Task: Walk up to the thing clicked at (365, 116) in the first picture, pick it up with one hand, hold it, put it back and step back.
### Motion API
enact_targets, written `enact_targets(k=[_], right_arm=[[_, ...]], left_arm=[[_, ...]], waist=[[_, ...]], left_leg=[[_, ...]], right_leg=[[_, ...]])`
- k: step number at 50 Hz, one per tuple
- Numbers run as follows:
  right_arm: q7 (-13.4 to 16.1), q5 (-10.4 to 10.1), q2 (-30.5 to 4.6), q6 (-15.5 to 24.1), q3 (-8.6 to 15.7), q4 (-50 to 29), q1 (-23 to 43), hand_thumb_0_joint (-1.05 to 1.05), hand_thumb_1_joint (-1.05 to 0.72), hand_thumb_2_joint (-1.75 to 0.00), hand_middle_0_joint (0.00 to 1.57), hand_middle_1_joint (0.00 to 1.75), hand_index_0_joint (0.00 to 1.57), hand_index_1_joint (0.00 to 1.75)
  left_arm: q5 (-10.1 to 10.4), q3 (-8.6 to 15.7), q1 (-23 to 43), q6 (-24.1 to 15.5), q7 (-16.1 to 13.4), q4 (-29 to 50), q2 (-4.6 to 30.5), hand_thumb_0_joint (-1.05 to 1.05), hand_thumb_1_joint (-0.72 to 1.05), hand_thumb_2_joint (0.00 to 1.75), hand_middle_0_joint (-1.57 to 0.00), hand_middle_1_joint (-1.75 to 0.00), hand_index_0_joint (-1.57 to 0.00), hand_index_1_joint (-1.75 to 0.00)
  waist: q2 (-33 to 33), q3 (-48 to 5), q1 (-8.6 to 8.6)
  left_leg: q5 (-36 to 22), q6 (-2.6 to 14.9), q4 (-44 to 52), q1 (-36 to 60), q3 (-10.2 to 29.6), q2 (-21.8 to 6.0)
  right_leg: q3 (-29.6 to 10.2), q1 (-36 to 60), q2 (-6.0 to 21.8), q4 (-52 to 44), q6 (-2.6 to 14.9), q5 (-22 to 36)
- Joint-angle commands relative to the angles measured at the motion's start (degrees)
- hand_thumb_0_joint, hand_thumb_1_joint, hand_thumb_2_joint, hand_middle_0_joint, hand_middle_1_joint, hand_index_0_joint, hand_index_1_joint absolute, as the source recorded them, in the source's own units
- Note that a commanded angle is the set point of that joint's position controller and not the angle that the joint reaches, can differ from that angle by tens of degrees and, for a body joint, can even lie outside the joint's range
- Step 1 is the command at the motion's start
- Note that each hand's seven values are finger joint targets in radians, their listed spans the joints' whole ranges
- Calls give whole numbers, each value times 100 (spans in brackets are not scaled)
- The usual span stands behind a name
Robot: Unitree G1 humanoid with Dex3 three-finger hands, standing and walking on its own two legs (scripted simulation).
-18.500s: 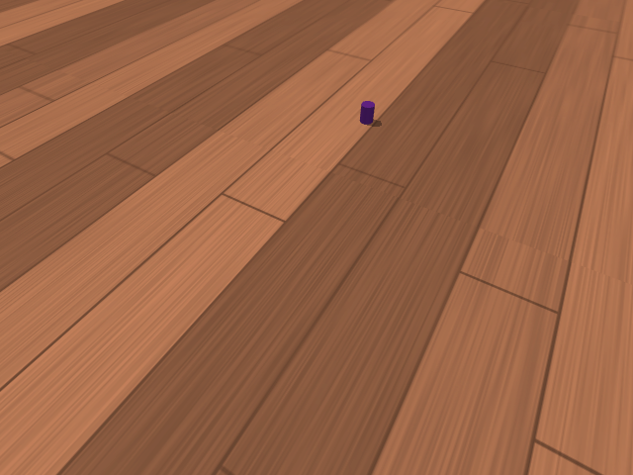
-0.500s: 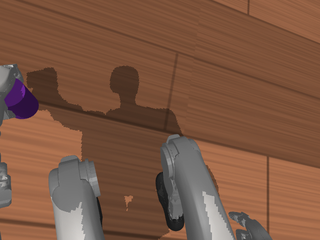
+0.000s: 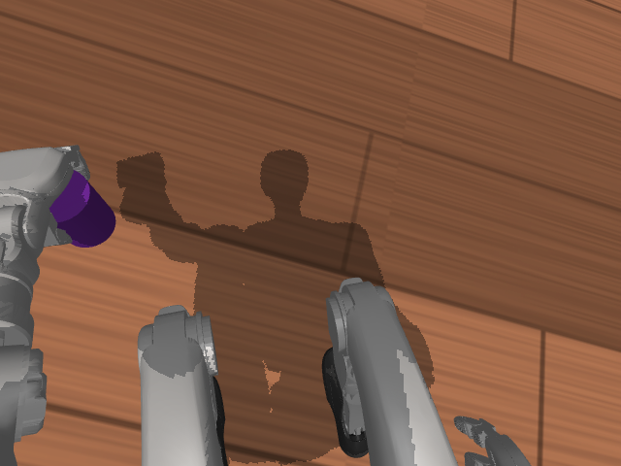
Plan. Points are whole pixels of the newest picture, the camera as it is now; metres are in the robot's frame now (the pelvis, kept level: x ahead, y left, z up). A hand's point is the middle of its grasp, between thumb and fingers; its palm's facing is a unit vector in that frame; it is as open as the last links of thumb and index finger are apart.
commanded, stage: lift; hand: left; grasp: from above
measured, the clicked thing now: (74, 210) +0.48 +0.28 -0.15
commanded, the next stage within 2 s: hold in 1.26 s
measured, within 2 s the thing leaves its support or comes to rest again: neither
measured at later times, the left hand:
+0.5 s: hand out of the picture +0.39 +0.27 +0.07, palm faces -0.41 -0.11 -0.90, open 10.7 cm
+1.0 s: hand out of the picture +0.35 +0.25 +0.21, palm faces -0.43 -0.11 -0.90, open 10.7 cm
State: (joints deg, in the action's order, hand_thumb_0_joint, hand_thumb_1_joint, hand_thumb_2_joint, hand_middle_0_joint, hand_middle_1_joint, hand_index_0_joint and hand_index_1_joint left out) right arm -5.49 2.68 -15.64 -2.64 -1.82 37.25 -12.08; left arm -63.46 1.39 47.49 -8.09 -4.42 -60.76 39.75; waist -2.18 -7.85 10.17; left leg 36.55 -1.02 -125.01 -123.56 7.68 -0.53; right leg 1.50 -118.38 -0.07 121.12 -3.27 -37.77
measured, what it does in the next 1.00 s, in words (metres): rises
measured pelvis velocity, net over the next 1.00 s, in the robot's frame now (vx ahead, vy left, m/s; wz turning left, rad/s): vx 0.04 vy -0.01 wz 0.08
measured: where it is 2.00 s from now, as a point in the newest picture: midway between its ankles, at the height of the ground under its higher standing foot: (281, 435)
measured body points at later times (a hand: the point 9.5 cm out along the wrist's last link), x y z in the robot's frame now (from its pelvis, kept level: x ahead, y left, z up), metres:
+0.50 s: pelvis +0.01 +0.00 +0.15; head +0.15 +0.03 +0.57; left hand +0.40 +0.28 +0.12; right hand +0.14 -0.26 +0.03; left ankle +0.09 +0.13 -0.36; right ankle +0.10 -0.14 -0.36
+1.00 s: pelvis +0.04 -0.01 +0.29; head +0.10 +0.00 +0.73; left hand +0.37 +0.26 +0.26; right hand +0.16 -0.26 +0.17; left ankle +0.09 +0.13 -0.36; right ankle +0.10 -0.14 -0.36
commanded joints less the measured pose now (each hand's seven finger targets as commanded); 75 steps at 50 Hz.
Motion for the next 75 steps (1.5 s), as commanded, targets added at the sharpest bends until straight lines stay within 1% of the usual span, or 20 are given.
enact_targets(k=[1,7,13,17,18,19,23,26,32,33,34,36,37,43,45,50,56,61,70,75], right_arm=[[111,-80,-1271,12,538,-314,-908,0,-93,-91,20,30,20,30],[209,-135,-1153,-21,603,-421,-790,0,-92,-91,20,30,20,30],[374,-238,-1065,-48,650,-527,-531,0,-92,-91,20,30,20,30],[491,-294,-979,-53,643,-511,-366,0,-92,-91,20,30,20,30],[519,-320,-972,-47,629,-523,-355,0,-92,-91,20,30,20,30],[540,-331,-919,-48,628,-512,-311,0,-92,-91,20,30,20,30],[626,-387,-827,1,598,-469,-197,0,-92,-91,20,30,20,30],[685,-414,-777,41,596,-464,-152,0,-92,-91,20,30,20,30],[822,-448,-696,201,564,-387,-141,0,-92,-91,20,30,20,30],[840,-449,-699,240,580,-375,-113,0,-92,-91,20,30,20,30],[852,-461,-694,274,587,-385,-92,0,-92,-91,20,30,20,30],[876,-459,-696,332,583,-367,-97,0,-92,-91,20,30,20,30],[888,-464,-661,360,573,-385,-108,0,-92,-91,20,30,20,30],[928,-470,-628,478,591,-308,-157,0,-92,-91,20,30,20,30],[929,-472,-633,498,593,-272,-190,0,-91,-91,20,30,20,30],[924,-482,-638,525,614,-200,-211,0,-91,-91,20,30,20,30],[897,-483,-648,538,658,-198,-245,0,-91,-91,20,30,20,30],[887,-485,-620,550,657,-236,-172,0,-91,-90,20,30,20,30],[874,-500,-662,524,691,-180,-176,0,-91,-90,20,30,20,30],[865,-505,-665,492,707,-160,-141,0,-91,-90,20,30,20,30]], left_arm=[[191,322,1701,94,-212,1559,1433,0,58,109,-92,-108,-94,-106],[475,166,1284,302,-56,2150,1151,0,59,105,-91,-108,-94,-105],[587,136,686,481,54,2802,1006,0,58,100,-90,-104,-93,-101],[647,13,269,617,78,3028,708,0,57,99,-89,-103,-92,-100],[662,122,111,656,56,3128,835,0,56,101,-88,-105,-91,-101],[669,27,-135,700,52,3089,633,0,55,98,-87,-103,-91,-100],[724,-62,-487,797,65,3293,493,0,55,98,-88,-102,-91,-99],[737,-48,-697,842,73,3479,442,0,58,100,-90,-103,-93,-100],[741,-302,-990,841,51,3221,60,0,55,99,-88,-104,-91,-101],[759,-249,-1190,826,42,3151,72,0,55,99,-88,-102,-91,-99],[775,-364,-1141,806,51,3097,-15,0,58,100,-91,-100,-93,-98],[744,-320,-1059,774,16,3032,14,0,56,100,-89,-101,-91,-99],[722,-472,-1138,759,2,3038,-167,0,57,99,-90,-103,-92,-100],[648,-391,-1233,735,-231,2917,-164,0,57,95,-89,-101,-92,-97],[619,-501,-953,750,-324,2898,-277,0,61,101,-92,-103,-95,-101],[542,-513,-1096,849,-481,2614,-267,0,59,101,-92,-101,-94,-99],[688,-648,-1277,951,-422,2523,-502,0,59,104,-92,-104,-94,-102],[747,-682,-1312,982,-387,2579,-528,0,57,101,-90,-102,-93,-100],[649,-692,-1195,985,-360,2796,-551,0,56,103,-88,-105,-92,-102],[590,-731,-1183,933,-158,2896,-535,0,54,100,-88,-100,-91,-97]], waist=[[-1512,-4069,-150],[-1072,-3970,-165],[-1076,-3889,-342],[-1047,-3636,-370],[-985,-3587,-428],[-900,-3443,-449],[-692,-3136,-455],[-701,-3110,-504],[-360,-2204,-452],[-309,-2179,-542],[-287,-2069,-495],[-399,-1988,-559],[-352,-1914,-528],[-322,-1796,-631],[-293,-1786,-585],[-279,-1545,-668],[-103,-1486,-728],[52,-1282,-752],[-117,-1334,-752],[-125,-1284,-775]], left_leg=[[-500,224,2086,3595,-346,55],[-573,299,2389,3863,-507,57],[-339,244,3232,4594,-380,-8],[-476,207,3753,5231,-339,-50],[-410,215,3908,5291,-359,-33],[-502,208,3987,5387,-413,-34],[-440,219,4446,5762,-507,-11],[-822,195,4773,6250,-535,-31],[-653,181,5645,6765,-490,-45],[-707,175,5743,6888,-503,-54],[-661,174,5873,6982,-507,-61],[-682,148,6152,7263,-465,-69],[-692,154,6232,7305,-499,-49],[-1067,141,6757,7883,-643,39],[-1143,135,6938,8110,-653,34],[-1439,102,7401,8594,-692,58],[-1927,110,7784,9101,-759,84],[-2004,124,8104,9310,-797,112],[-2725,65,8519,10113,-822,76],[-3018,67,8677,10349,-848,75]], right_leg=[[489,2002,-168,-1497,524,935],[365,2661,-182,-2216,485,951],[344,3290,-186,-2728,469,839],[321,3637,-178,-3169,457,972],[300,3848,-176,-3347,447,890],[277,3952,-173,-3491,446,937],[180,4587,-180,-4121,434,833],[134,5061,-177,-4428,437,1137],[36,5757,-182,-5317,431,1010],[22,5921,-176,-5437,428,1037],[10,5981,-178,-5569,428,1005],[-8,6172,-176,-5745,426,1036],[-31,6260,-183,-5906,431,1030],[-123,7095,-192,-6587,409,1278],[-116,7226,-197,-6730,404,1384],[-133,7673,-194,-7151,398,1657],[-180,8275,-178,-7599,360,2135],[-192,8660,-169,-7970,335,2180],[-164,9028,-176,-8248,359,2785],[-163,9247,-192,-8405,362,3018]])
